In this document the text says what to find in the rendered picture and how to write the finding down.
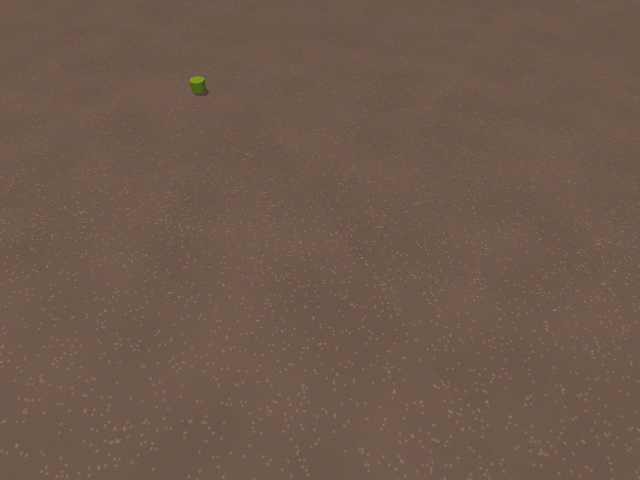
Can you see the tin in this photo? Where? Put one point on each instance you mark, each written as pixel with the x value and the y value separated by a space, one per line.
pixel 197 84

